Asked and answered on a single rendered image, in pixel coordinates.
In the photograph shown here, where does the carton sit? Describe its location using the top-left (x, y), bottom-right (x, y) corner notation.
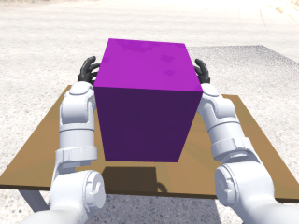
top-left (93, 38), bottom-right (204, 162)

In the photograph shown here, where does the right robot forearm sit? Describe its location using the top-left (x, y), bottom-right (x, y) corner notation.
top-left (196, 83), bottom-right (275, 196)

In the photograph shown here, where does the left robot forearm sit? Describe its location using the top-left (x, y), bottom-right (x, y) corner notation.
top-left (49, 81), bottom-right (98, 202)

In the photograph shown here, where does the left robot hand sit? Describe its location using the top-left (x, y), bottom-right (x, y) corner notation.
top-left (78, 56), bottom-right (101, 86)

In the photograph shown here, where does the right robot hand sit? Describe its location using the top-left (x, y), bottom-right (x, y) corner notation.
top-left (193, 58), bottom-right (210, 84)

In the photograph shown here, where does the robot right upper arm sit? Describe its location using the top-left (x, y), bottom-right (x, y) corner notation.
top-left (214, 161), bottom-right (299, 224)

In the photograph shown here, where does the robot left upper arm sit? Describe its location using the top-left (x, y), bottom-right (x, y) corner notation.
top-left (19, 170), bottom-right (106, 224)

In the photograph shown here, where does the table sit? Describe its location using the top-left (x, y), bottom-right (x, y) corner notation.
top-left (0, 85), bottom-right (299, 224)

